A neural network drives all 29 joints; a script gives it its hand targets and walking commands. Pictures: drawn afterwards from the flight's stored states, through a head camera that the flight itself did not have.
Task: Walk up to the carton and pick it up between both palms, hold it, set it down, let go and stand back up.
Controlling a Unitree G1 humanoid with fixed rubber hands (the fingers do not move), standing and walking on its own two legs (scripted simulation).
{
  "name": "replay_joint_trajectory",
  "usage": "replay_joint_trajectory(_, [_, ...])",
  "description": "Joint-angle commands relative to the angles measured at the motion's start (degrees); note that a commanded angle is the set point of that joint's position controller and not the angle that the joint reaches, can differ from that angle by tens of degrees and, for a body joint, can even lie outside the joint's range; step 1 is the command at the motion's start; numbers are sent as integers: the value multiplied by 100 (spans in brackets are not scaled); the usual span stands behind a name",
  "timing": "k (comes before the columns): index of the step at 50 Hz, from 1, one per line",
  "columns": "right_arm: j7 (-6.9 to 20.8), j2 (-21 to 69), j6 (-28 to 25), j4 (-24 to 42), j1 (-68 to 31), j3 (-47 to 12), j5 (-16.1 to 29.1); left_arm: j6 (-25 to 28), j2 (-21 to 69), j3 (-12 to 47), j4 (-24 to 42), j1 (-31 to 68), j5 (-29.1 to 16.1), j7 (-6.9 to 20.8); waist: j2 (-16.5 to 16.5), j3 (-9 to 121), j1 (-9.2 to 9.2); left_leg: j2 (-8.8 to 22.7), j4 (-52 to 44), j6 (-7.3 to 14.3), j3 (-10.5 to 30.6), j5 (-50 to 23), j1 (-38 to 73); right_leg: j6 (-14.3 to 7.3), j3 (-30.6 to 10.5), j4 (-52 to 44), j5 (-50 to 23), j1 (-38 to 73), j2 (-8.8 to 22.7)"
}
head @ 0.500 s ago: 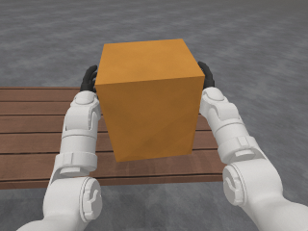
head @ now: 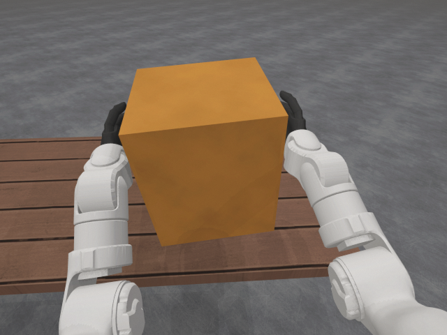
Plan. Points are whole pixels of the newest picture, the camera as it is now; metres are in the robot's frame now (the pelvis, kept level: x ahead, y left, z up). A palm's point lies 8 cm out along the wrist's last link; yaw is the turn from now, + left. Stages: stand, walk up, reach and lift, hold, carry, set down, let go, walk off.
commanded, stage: reach and lift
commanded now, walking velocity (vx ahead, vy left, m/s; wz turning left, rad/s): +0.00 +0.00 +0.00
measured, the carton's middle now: (207, 152) +0.38 +0.00 +0.19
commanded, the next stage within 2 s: hold in 0.38 s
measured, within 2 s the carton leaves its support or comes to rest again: neither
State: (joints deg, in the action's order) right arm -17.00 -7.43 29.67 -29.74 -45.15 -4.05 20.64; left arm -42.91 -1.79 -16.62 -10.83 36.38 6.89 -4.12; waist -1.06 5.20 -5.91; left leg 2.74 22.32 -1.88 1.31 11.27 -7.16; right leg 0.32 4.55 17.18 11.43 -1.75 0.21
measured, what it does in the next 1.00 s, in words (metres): stands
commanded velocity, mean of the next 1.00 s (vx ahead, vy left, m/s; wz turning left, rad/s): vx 0.00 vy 0.00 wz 0.00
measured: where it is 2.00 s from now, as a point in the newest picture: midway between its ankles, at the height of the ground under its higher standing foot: outside the picture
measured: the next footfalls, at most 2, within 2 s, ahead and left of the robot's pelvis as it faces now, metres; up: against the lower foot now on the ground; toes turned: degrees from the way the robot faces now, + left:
none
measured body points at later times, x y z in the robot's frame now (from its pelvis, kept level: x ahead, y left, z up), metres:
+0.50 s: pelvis -0.02 +0.00 +0.00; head -0.10 +0.01 +0.44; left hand +0.36 +0.15 +0.24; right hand +0.35 -0.16 +0.25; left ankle +0.01 +0.14 -0.75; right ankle -0.02 -0.12 -0.75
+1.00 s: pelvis -0.03 +0.00 +0.00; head -0.11 +0.01 +0.44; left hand +0.36 +0.15 +0.26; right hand +0.36 -0.15 +0.27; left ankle +0.01 +0.14 -0.75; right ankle -0.02 -0.12 -0.75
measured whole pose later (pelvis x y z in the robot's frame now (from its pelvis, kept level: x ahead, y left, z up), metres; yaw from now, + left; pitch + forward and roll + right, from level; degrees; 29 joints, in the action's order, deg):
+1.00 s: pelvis -0.03 +0.00 +0.00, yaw +0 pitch -2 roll -1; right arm -16.2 -9.0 34.1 -43.7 -57.3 -1.3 21.3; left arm -46.7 -5.2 -17.2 -25.1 48.6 7.2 -3.9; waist -0.7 10.7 -4.3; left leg 2.6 23.0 -2.0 2.7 9.2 -11.5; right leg -0.1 3.0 18.6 9.6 -6.6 -0.7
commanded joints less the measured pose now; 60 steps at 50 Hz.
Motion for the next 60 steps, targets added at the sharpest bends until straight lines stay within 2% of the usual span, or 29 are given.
replay_joint_trajectory(1, [546,4209,-99,2376,-4484,-2131,924,378,3388,3247,1658,5077,-801,900,-215,2712,-134,-599,157,-229,130,-2802,1594,469,-167,78,-3200,362,-554])
replay_joint_trajectory(9, [560,4121,-75,2517,-4647,-2077,862,181,3387,3316,1835,5065,-746,980,-230,2549,-138,-556,119,-251,93,-2682,1620,402,-174,12,-2887,278,-527])
replay_joint_trajectory(12, [586,4154,-78,2417,-4724,-2059,816,147,3390,3228,1618,5017,-674,994,-202,2415,-63,-539,83,-237,55,-2565,1572,374,-179,-31,-2752,229,-518])
replay_joint_trajectory(13, [587,4181,-66,2409,-4738,-2056,808,148,3393,3270,1662,5123,-721,998,-181,2491,-93,-538,77,-230,53,-2545,1578,379,-179,-31,-2724,222,-514])
replay_joint_trajectory(14, [608,4153,-85,2366,-4874,-2023,787,137,3379,3202,1544,5122,-683,985,-205,2439,-36,-530,43,-215,40,-2404,1535,380,-175,-66,-2510,121,-505])
replay_joint_trajectory(15, [629,4185,-108,2339,-4935,-1974,761,174,3412,3263,1535,5291,-739,979,-237,2498,-78,-514,48,-222,45,-2375,1567,351,-179,-78,-2359,62,-508])
replay_joint_trajectory(21, [729,4176,-109,1880,-5378,-1738,690,164,3501,3117,998,5626,-730,908,-193,2478,-1,-488,-43,-133,-8,-1912,1377,301,-180,-173,-1564,-166,-510])
replay_joint_trajectory(25, [813,4271,-65,1424,-5661,-1520,646,226,3481,2939,653,6098,-761,871,-109,2429,47,-496,-176,-7,-19,-1245,1111,315,-229,-231,-866,-381,-468])
replay_joint_trajectory(27, [854,4253,-63,1205,-5810,-1459,674,258,3534,2914,476,6257,-787,832,-190,2494,86,-475,-191,-11,-17,-1127,1059,287,-224,-220,-732,-430,-467])
replay_joint_trajectory(28, [871,4226,-42,1094,-5868,-1380,671,268,3501,2874,389,6361,-811,820,-167,2462,52,-479,-216,3,0,-958,995,297,-222,-231,-606,-469,-464])
replay_joint_trajectory(31, [910,4274,8,707,-6062,-1206,637,304,3464,2639,-9,6580,-780,807,-91,2338,133,-474,-317,93,-14,-566,780,295,-258,-292,-244,-617,-420])
replay_joint_trajectory(35, [907,4319,38,593,-6311,-1188,777,343,3418,2551,-232,6798,-897,776,-47,2624,198,-507,-265,124,17,-631,747,306,-314,-266,-370,-541,-429])
replay_joint_trajectory(36, [900,4299,82,429,-6230,-1137,769,340,3392,2513,-353,6787,-882,771,-64,2499,163,-505,-277,124,26,-558,715,304,-312,-295,-311,-590,-422])
replay_joint_trajectory(38, [874,4368,90,545,-6301,-1144,859,344,3424,2476,-334,6819,-933,770,-43,2641,186,-516,-242,142,36,-623,711,317,-317,-289,-420,-528,-430])
replay_joint_trajectory(41, [865,4337,181,406,-6192,-1111,1001,342,3406,2495,-118,7002,-967,744,-161,2734,145,-535,-177,110,71,-798,808,313,-308,-241,-548,-551,-466])
replay_joint_trajectory(43, [844,4277,214,406,-6231,-1063,997,290,3426,2432,-348,6869,-941,768,-101,2525,121,-528,-189,107,80,-695,731,314,-279,-293,-454,-596,-478])
replay_joint_trajectory(44, [847,4351,217,553,-6303,-1115,1038,309,3441,2464,-156,6970,-991,773,-42,2703,142,-538,-157,111,72,-814,757,329,-282,-257,-567,-507,-494])
replay_joint_trajectory(47, [821,4329,270,546,-6218,-1129,1108,278,3456,2521,-37,7004,-1020,768,-164,2692,110,-553,-112,74,88,-977,803,333,-285,-242,-750,-470,-484])
replay_joint_trajectory(49, [820,4251,280,538,-6288,-1089,1127,250,3473,2550,-88,7028,-1012,770,-222,2601,87,-550,-120,35,102,-867,754,311,-258,-262,-608,-559,-500])
replay_joint_trajectory(54, [790,4331,336,830,-6214,-1223,1263,247,3552,2714,264,7021,-1133,736,-262,2870,74,-572,-4,-35,146,-1325,895,326,-286,-203,-1047,-378,-531])
replay_joint_trajectory(56, [781,4258,361,779,-6173,-1192,1266,226,3593,2741,301,6993,-1090,729,-362,2814,35,-548,-9,-71,178,-1383,961,292,-242,-210,-1021,-431,-559])
replay_joint_trajectory(57, [774,4252,360,855,-6137,-1223,1287,206,3575,2722,314,6889,-1068,732,-297,2810,48,-545,15,-74,177,-1426,943,300,-244,-209,-1066,-399,-563])
replay_joint_trajectory(60, [728,4183,402,985,-6008,-1352,1383,158,3575,2824,575,6843,-1076,732,-350,2852,26,-550,82,-127,175,-1788,1052,299,-228,-152,-1410,-292,-590])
